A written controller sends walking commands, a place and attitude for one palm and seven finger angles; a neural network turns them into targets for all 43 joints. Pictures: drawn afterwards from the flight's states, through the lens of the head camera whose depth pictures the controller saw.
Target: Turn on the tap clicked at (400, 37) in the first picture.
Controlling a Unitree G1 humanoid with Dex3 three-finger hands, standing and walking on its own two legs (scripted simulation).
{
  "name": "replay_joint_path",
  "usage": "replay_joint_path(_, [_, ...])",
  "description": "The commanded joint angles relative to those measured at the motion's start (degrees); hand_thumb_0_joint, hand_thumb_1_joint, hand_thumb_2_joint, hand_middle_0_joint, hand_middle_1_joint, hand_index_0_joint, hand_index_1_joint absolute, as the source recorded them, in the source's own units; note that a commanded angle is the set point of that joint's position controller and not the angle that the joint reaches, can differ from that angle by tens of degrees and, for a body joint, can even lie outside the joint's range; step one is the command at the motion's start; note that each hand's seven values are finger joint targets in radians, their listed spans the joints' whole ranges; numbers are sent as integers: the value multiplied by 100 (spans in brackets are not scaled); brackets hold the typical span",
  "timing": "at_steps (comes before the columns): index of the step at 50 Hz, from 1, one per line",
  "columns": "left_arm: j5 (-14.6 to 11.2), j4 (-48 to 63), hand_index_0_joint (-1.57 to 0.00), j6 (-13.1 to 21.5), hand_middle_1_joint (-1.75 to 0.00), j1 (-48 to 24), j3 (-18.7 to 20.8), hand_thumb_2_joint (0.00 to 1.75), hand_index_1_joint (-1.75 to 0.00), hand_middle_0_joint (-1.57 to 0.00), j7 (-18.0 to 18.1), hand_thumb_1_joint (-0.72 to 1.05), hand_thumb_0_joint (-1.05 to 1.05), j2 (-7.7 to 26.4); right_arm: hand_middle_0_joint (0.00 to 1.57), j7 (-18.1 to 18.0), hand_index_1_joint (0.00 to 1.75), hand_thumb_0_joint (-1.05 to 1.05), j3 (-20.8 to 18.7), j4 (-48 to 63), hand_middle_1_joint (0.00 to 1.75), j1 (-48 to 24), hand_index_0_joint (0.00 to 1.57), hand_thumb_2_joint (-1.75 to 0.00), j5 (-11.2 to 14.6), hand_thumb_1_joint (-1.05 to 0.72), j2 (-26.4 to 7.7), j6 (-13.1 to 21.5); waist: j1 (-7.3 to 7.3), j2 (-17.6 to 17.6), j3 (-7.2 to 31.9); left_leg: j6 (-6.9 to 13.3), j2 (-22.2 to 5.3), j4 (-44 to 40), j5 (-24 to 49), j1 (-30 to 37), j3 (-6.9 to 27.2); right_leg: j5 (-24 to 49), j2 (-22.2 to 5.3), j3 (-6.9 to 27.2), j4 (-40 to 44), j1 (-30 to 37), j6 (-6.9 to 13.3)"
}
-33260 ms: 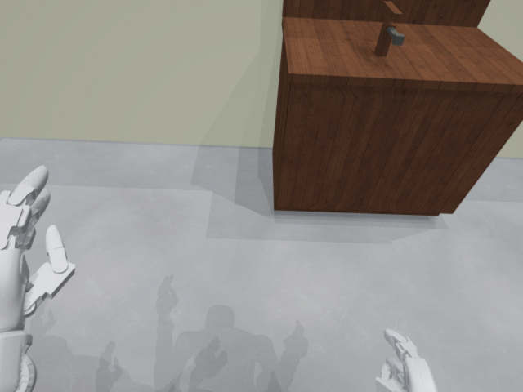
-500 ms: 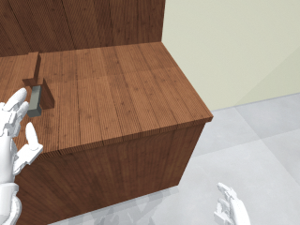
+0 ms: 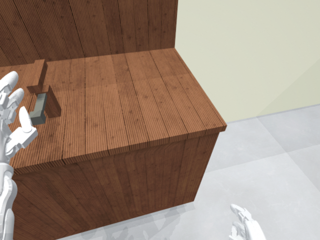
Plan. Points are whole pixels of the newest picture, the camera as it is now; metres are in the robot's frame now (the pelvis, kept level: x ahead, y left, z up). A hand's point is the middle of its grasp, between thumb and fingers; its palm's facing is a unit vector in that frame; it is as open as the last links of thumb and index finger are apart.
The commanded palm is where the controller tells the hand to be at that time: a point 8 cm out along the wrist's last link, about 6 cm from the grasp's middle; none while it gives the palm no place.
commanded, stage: turn the palm inward beside the body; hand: left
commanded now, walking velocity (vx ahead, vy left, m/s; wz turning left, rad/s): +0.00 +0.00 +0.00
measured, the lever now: (37, 117) +0.36 +0.38 +0.10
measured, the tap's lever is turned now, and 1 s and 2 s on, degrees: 0 0 0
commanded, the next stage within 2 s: none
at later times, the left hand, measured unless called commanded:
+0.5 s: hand (64, 163) +0.21 +0.22 +0.15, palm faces +0.48 -0.82 -0.31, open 7.4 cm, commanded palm +0.15 +0.26 +0.17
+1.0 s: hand (60, 170) +0.19 +0.21 +0.16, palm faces +0.49 -0.85 -0.20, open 7.4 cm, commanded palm +0.14 +0.25 +0.17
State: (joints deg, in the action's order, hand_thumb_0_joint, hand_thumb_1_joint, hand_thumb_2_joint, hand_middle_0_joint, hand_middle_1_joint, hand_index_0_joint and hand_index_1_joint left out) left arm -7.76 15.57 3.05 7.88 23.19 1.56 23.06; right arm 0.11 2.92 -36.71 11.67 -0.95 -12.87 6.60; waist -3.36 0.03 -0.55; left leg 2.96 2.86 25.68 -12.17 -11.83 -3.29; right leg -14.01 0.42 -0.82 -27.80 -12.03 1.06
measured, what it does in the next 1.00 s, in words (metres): stands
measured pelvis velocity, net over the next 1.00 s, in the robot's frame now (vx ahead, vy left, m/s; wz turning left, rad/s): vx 0.01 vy -0.04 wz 0.05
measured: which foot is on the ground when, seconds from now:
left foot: down 0.00-1.00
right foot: down 0.00-1.00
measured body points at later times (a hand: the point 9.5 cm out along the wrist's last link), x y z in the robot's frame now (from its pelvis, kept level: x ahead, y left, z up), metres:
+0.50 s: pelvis +0.01 -0.06 -0.01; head -0.01 -0.09 +0.44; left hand +0.18 +0.26 +0.17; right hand +0.22 -0.26 -0.10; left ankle +0.02 +0.08 -0.74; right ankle +0.01 -0.11 -0.74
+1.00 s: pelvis +0.01 -0.04 -0.01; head +0.00 -0.06 +0.44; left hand +0.16 +0.25 +0.17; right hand +0.23 -0.23 -0.09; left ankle +0.02 +0.08 -0.74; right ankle +0.01 -0.11 -0.74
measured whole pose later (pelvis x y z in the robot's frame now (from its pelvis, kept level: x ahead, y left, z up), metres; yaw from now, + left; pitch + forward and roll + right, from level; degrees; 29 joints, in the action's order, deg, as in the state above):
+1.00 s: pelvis +0.01 -0.04 -0.01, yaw +3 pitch -1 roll +1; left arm -10.6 28.3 -2.0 24.7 15.6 6.7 15.3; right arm -4.5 1.7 -38.6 10.6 1.0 -12.9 12.5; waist -5.6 -2.8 2.4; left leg 0.7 1.5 34.6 -17.5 -16.0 0.5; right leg -19.8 1.6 -4.7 -35.2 -14.5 3.8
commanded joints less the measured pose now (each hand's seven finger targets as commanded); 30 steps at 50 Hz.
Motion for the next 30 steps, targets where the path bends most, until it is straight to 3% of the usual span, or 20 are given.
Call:
replay_joint_path(1, [179,1345,-20,-288,-30,794,-205,90,-30,-20,-102,90,0,510,20,37,30,0,-346,1010,30,-993,20,-90,84,-90,-942,262,-127,-165,499,-391,-463,-244,1282,290,476,708,175,-486,121,-127,97])
replay_joint_path(2, [350,1580,-20,-245,-30,947,68,90,-30,-20,70,90,0,862,20,38,30,0,-332,1064,30,-1096,20,-90,83,-90,-940,207,-161,-156,314,-333,-447,-256,1044,143,420,626,198,-439,135,-95,114])
replay_joint_path(3, [531,1938,-20,-125,-30,729,89,90,-30,-20,209,90,0,922,20,35,30,0,-335,1153,30,-1118,20,-90,1,-90,-862,184,-86,-128,424,-272,-396,-225,889,24,428,492,164,-409,93,-164,108])
replay_joint_path(4, [515,1809,-20,-10,-30,866,188,90,-30,-20,358,90,0,859,20,3,30,0,-315,1164,30,-1151,20,-90,-4,-90,-785,170,-87,131,270,-218,-395,-177,549,-79,442,227,185,-394,86,-308,78])
replay_joint_path(5, [455,2043,-20,212,-30,596,393,90,-30,-20,502,90,0,969,20,-29,30,0,-337,1122,30,-1141,20,-90,-11,-90,-770,174,-65,227,503,-201,-365,-101,370,-92,462,92,197,-348,66,-322,51])
replay_joint_path(6, [367,2282,-20,444,-30,378,531,90,-30,-20,628,90,0,1036,20,-63,30,0,-340,1112,30,-1152,20,-90,-30,-90,-705,204,-119,131,685,-191,-338,-26,171,-71,459,-109,208,-279,61,-318,42])
replay_joint_path(7, [278,2575,-20,679,-30,116,855,90,-30,-20,767,90,0,1366,20,-110,30,0,-331,1046,30,-1153,20,-90,-32,-90,-674,246,-149,3,796,-182,-328,28,-10,-13,445,-269,219,-198,119,-337,23])
replay_joint_path(8, [240,2473,-20,852,-30,-31,734,90,-30,-20,856,90,0,1175,20,-131,30,0,-337,988,30,-1111,20,-90,-51,-90,-592,292,-135,-200,930,-184,-273,120,-142,-24,426,-440,191,-131,131,-315,27])
replay_joint_path(10, [193,1971,-20,1057,-30,-43,438,90,-30,-20,923,90,0,765,20,-150,30,0,-316,760,30,-988,20,-90,-16,-90,-545,389,-23,-533,516,-175,-224,238,-747,-192,433,-877,136,-35,229,-606,14])
replay_joint_path(12, [268,1656,-20,968,-30,-272,300,90,-30,-20,902,90,0,808,20,-195,30,0,-306,626,30,-962,20,-90,11,-90,-595,437,91,-873,284,-135,-158,348,-1156,-339,406,-1218,2,131,391,-755,0])
replay_joint_path(13, [265,1518,-20,807,-30,-262,124,90,-30,-20,843,90,0,748,20,-236,30,0,-314,605,30,-1008,20,-90,17,-90,-622,449,77,-941,274,-128,-136,382,-1232,-453,393,-1399,-94,261,479,-680,4])
replay_joint_path(15, [239,1305,-20,351,-30,-282,-183,90,-30,-20,669,90,0,683,20,-354,30,0,-312,591,30,-1138,20,-90,38,-90,-664,434,110,-790,182,-140,-144,564,-1163,-571,377,-1854,-308,658,761,-615,-23])
replay_joint_path(17, [149,1038,-20,-141,-30,-207,-241,90,-30,-20,466,90,0,700,20,-459,30,0,-299,577,30,-1241,20,-90,99,-90,-698,390,114,-289,83,-192,-224,733,-1037,-688,460,-2008,-571,1092,1015,-461,-151])
replay_joint_path(20, [56,1308,-20,-454,-30,-438,-201,90,-30,-20,308,90,0,785,20,-581,30,0,-326,557,30,-1390,20,-90,138,-90,-683,380,32,317,91,-229,-320,817,-877,-750,622,-1907,-769,1299,1082,-284,-325])
replay_joint_path(22, [-38,1465,-20,-347,-30,-303,222,90,-30,-20,378,90,0,986,20,-591,30,0,-350,532,30,-1428,20,-90,142,-90,-643,444,-84,462,261,-265,-369,887,-679,-779,718,-1374,-831,1405,970,-131,-380])
replay_joint_path(24, [-103,1664,-20,-122,-30,81,410,90,-30,-20,457,90,0,925,20,-548,30,0,-385,516,30,-1350,20,-90,114,-90,-584,479,-180,512,620,-255,-347,877,-399,-771,746,-353,-792,1242,654,103,-407])
replay_joint_path(26, [-162,1840,-20,81,-30,577,574,90,-30,-20,551,90,0,878,20,-486,30,0,-404,520,30,-1167,20,-90,98,-90,-597,514,-250,343,1092,-232,-287,892,251,-685,690,1362,-691,1012,144,455,-397])
replay_joint_path(27, [-155,1948,-20,128,-30,866,834,90,-30,-20,607,90,0,1074,20,-442,30,0,-417,540,30,-1063,20,-90,103,-90,-619,522,-343,129,1400,-216,-254,890,632,-555,625,2200,-592,812,-122,618,-395])
replay_joint_path(28, [-195,1978,-20,140,-30,1086,640,90,-30,-20,584,90,0,800,20,-422,30,0,-385,572,30,-977,20,-90,90,-90,-580,516,-300,89,1505,-187,-205,862,956,-450,545,2954,-535,622,-307,710,-403])
replay_joint_path(30, [-259,1950,-20,94,-30,1395,619,90,-30,-20,525,90,0,694,20,-398,30,0,-380,610,30,-784,20,-90,133,-90,-611,538,-267,-121,1356,-146,-153,859,1319,-322,405,3539,-391,340,-418,611,-379])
